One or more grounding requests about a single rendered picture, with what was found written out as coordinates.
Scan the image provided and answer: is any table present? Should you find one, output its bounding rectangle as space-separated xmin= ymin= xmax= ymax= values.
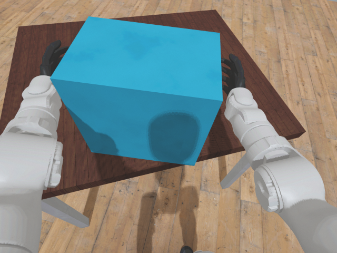
xmin=0 ymin=9 xmax=306 ymax=228

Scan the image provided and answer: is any right robot upper arm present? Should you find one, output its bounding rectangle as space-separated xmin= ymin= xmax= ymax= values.
xmin=254 ymin=156 xmax=337 ymax=253

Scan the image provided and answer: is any robot left forearm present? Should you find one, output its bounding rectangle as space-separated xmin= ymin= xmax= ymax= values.
xmin=0 ymin=75 xmax=62 ymax=141

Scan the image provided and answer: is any carton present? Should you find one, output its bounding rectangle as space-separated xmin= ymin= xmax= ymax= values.
xmin=50 ymin=16 xmax=223 ymax=166

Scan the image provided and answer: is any right robot hand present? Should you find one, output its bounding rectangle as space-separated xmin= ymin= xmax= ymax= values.
xmin=221 ymin=53 xmax=246 ymax=96

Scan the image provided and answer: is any robot right forearm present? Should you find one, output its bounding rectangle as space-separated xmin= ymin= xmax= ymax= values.
xmin=224 ymin=87 xmax=325 ymax=197

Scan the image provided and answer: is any left robot hand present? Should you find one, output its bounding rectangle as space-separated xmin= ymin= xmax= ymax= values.
xmin=40 ymin=40 xmax=70 ymax=77

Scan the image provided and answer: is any left robot upper arm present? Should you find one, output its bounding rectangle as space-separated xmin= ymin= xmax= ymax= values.
xmin=0 ymin=132 xmax=63 ymax=253

